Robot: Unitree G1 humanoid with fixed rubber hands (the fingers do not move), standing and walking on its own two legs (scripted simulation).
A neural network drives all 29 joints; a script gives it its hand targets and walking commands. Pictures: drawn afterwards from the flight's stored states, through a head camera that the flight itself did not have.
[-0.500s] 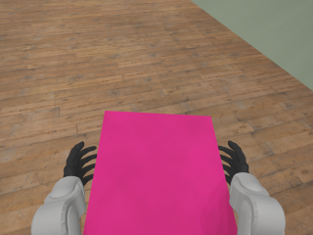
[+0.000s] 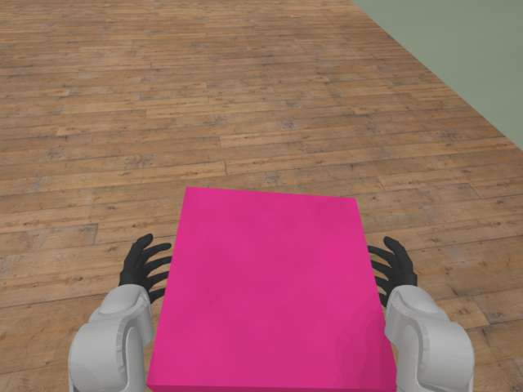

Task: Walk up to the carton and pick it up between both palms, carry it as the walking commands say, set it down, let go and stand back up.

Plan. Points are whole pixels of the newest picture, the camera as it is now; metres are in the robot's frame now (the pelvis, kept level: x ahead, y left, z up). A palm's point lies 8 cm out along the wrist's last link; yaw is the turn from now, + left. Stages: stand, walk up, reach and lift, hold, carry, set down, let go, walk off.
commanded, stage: carry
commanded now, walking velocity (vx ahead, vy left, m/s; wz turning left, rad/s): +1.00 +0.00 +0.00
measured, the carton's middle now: (264, 304) +0.26 +0.01 -0.01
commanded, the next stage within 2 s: none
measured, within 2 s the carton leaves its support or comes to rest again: neither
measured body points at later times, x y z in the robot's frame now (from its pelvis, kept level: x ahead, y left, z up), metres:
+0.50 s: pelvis +0.50 +0.04 +0.02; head +0.53 +0.04 +0.47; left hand +0.77 +0.18 +0.09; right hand +0.73 -0.16 +0.10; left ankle +0.54 +0.10 -0.71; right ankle +0.34 -0.06 -0.60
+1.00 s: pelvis +1.04 -0.01 +0.02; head +1.07 +0.00 +0.47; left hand +1.28 +0.17 +0.09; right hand +1.30 -0.18 +0.10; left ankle +1.01 +0.14 -0.62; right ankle +0.98 -0.08 -0.71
